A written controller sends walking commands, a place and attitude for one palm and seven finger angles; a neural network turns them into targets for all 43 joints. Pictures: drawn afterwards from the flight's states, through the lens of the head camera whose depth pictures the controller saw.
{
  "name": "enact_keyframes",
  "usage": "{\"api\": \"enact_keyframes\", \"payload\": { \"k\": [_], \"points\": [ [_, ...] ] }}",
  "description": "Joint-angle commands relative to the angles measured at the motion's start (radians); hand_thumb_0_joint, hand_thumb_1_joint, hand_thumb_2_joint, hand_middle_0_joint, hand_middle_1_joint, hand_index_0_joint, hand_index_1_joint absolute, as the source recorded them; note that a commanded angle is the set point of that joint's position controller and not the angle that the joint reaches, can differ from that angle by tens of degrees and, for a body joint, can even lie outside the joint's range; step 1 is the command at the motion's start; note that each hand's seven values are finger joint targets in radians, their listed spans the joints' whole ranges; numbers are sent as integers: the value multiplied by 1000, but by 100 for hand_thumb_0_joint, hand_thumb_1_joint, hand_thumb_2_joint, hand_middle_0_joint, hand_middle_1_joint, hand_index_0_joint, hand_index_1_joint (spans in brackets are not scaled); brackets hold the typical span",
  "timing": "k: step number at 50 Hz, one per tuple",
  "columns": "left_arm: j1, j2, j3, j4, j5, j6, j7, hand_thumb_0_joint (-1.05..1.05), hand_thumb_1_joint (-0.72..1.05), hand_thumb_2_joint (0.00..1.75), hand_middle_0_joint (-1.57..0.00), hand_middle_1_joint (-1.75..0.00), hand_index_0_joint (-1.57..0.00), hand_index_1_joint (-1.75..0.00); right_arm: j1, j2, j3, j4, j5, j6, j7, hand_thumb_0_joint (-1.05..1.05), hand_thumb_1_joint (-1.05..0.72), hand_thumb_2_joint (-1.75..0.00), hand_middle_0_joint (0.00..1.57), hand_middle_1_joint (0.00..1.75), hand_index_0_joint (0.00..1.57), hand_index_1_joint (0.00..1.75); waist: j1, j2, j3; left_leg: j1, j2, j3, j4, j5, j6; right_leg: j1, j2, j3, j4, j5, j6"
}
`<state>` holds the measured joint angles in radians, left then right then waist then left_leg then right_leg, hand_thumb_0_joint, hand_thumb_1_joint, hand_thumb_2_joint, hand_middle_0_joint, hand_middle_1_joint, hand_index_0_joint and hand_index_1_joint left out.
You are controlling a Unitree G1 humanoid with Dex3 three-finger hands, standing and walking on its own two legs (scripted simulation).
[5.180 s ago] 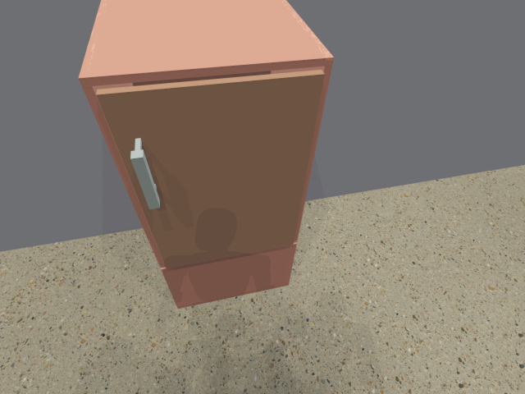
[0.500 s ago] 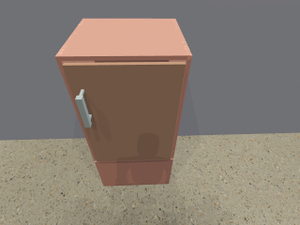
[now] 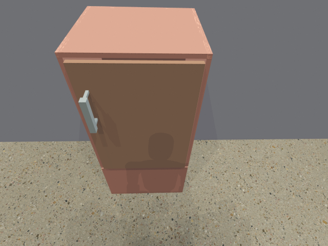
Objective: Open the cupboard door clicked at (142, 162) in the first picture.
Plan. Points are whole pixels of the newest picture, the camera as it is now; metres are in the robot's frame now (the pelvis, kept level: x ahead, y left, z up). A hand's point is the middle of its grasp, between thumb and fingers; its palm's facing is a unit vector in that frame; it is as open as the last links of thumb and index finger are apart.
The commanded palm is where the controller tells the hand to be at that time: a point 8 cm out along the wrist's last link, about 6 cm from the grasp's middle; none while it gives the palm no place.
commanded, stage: come to a stop and stand still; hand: left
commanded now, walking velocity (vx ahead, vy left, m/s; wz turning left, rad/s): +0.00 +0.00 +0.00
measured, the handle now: (90, 112) +0.51 +0.28 +0.00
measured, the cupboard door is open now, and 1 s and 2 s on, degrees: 0 0 0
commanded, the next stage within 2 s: look again from close up in 0.08 s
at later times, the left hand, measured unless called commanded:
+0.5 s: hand out of the picture -0.01 +0.15 -0.18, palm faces +0.05 -0.99 -0.14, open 7.4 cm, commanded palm none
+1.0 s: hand out of the picture -0.01 +0.17 -0.18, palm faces +0.01 -0.98 -0.19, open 7.4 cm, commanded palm none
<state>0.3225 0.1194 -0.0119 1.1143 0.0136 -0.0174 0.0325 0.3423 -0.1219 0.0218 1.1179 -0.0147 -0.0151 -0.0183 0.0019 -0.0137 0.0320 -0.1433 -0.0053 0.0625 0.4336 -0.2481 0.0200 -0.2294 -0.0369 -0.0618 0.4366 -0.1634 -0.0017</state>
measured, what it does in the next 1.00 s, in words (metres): stands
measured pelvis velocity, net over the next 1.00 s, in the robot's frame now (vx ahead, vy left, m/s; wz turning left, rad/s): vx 0.00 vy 0.01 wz -0.01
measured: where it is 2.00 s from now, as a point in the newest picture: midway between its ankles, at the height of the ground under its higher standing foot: outside the picture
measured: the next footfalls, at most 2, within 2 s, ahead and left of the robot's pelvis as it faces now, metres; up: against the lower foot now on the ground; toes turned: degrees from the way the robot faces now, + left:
none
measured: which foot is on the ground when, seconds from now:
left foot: down 0.00-1.00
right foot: down 0.00-1.00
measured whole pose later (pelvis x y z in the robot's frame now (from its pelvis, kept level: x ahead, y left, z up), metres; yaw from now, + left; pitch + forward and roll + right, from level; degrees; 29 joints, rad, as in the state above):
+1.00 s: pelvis +0.00 +0.01 -0.01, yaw +0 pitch -3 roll +0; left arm 0.33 0.14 -0.02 1.12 0.02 -0.01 0.04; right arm 0.33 -0.14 0.01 1.06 -0.02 -0.01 -0.02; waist -0.01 0.01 0.01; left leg -0.17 -0.01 0.07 0.51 -0.29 0.03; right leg -0.25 -0.04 -0.05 0.50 -0.20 0.01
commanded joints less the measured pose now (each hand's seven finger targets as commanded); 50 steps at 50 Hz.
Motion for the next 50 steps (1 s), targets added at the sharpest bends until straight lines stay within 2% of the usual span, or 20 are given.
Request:
{"api": "enact_keyframes", "payload": {
  "k": [1,5,7,8,10,13,20,24,30,32,35,39,40,41,42,43,44,46,48,50],
  "points": [
    [62,79,13,-28,-2,-14,6,0,90,90,-20,-30,-20,-30,64,-82,-20,-17,4,-12,-9,0,-90,-90,20,30,20,30,-4,9,76,-137,91,-103,-132,-25,5,39,-74,106,-89,-37,-33],
    [67,72,13,-24,-3,-15,6,0,90,90,-20,-30,-20,-30,63,-78,-19,-11,4,-13,-10,0,-90,-90,20,30,20,30,-2,12,64,-131,89,-98,-129,-18,4,49,-77,106,-90,-26,-32],
    [68,69,13,-26,-2,-14,7,0,90,90,-20,-30,-20,-30,61,-76,-21,-12,4,-11,-10,0,-90,-90,20,30,20,30,-2,11,83,-139,89,-100,-132,-31,4,38,-74,105,-93,-35,-30],
    [71,69,13,-26,-2,-15,7,0,90,90,-20,-30,-20,-30,63,-73,-20,-10,4,-11,-10,0,-90,-90,20,30,20,30,-3,-8,81,-136,87,-98,-127,-24,4,37,-74,110,-95,-33,-31],
    [70,66,13,-25,-3,-15,7,0,90,90,-20,-30,-20,-30,63,-72,-21,-7,4,-11,-11,0,-90,-90,20,30,20,30,-5,-6,77,-128,86,-97,-124,-15,4,34,-74,112,-97,-34,-32],
    [72,65,15,-28,-2,-14,8,0,90,90,-20,-30,-20,-30,61,-71,-20,-6,4,-13,-11,0,-90,-90,20,30,20,30,-3,20,77,-134,92,-99,-134,-17,3,42,-72,107,-89,-15,-31],
    [79,62,16,-25,-2,-16,8,0,90,90,-20,-30,-20,-30,57,-66,-22,-3,5,-15,-13,0,-90,-90,20,30,20,30,0,1,66,-121,90,-95,-128,9,3,57,-76,103,-92,7,-31],
    [83,61,16,-26,-2,-14,9,0,90,90,-20,-30,-20,-30,54,-67,-20,-2,4,-15,-13,0,-90,-90,20,30,20,30,4,29,72,-126,94,-98,-137,5,3,58,-74,98,-87,17,-30],
    [82,58,17,-25,-1,-12,9,0,90,90,-20,-30,-20,-30,57,-66,-21,0,5,-14,-14,0,-90,-90,20,30,20,30,3,16,82,-134,96,-102,-147,-17,3,55,-70,96,-87,2,-29],
    [85,57,17,-25,0,-11,9,0,90,90,-20,-30,-20,-30,55,-65,-22,-2,5,-15,-14,0,-90,-90,20,30,20,30,5,32,85,-132,98,-105,-149,-11,4,52,-68,94,-84,13,-28],
    [86,58,18,-26,-1,-13,9,0,90,90,-20,-30,-20,-30,60,-62,-22,-1,5,-14,-13,0,-90,-90,20,30,20,30,3,-3,79,-131,92,-100,-143,-15,4,56,-71,99,-90,-2,-29],
    [89,56,18,-27,-1,-14,9,0,90,90,-20,-30,-20,-30,62,-60,-22,2,4,-15,-14,0,-90,-90,20,30,20,30,3,8,76,-124,91,-99,-139,-9,4,50,-71,101,-92,0,-30],
    [127,126,16,12,11,-25,46,0,90,90,-20,-30,-20,-30,-70,-122,-27,-73,12,-27,-4,0,-90,-90,20,30,20,30,42,42,78,-145,114,-47,39,114,-22,17,-115,113,-21,268,-30],
    [98,152,12,6,7,-33,36,0,90,90,-20,-30,-20,-30,-42,-100,-21,-92,13,-25,-4,0,-90,-90,20,30,20,30,-7,47,48,-118,83,-45,13,131,-33,39,-137,115,1,439,-43],
    [91,133,15,-19,0,-30,29,0,90,90,-20,-30,-20,-30,36,-69,-27,-80,7,-24,-8,0,-90,-90,20,30,20,30,-16,76,-54,-79,73,-57,-14,34,-21,93,-135,134,15,316,-54],
    [78,128,13,-25,-2,-26,25,0,90,90,-20,-30,-20,-30,50,-78,-29,-79,6,-21,-9,0,-90,-90,20,30,20,30,-18,51,-95,-78,86,-72,-11,31,-13,97,-117,123,7,166,-54],
    [59,122,9,-30,-2,-22,20,0,90,90,-20,-30,-20,-30,42,-90,-29,-79,6,-17,-8,0,-90,-90,20,30,20,30,-18,37,-86,-81,91,-86,-22,26,-7,75,-100,121,-8,37,-49],
    [28,116,9,-40,1,-9,14,0,90,90,-20,-30,-20,-30,31,-95,-31,-86,2,-10,-6,0,-90,-90,20,30,20,30,-19,9,22,-133,102,-111,-63,-47,5,-2,-77,108,-34,-119,-40],
    [31,101,9,-48,5,-3,10,0,90,90,-20,-30,-20,-30,31,-114,-34,-98,-1,-3,-2,0,-90,-90,20,30,20,30,-14,-11,104,-214,99,-134,-112,-153,12,-32,-60,106,-34,-180,-35],
    [43,98,8,-50,5,-2,8,0,90,90,-20,-30,-20,-30,28,-124,-35,-103,-2,-4,-1,0,-90,-90,20,30,20,30,-9,13,126,-232,97,-144,-138,-181,16,-33,-53,107,-30,-167,-35]
  ]
}}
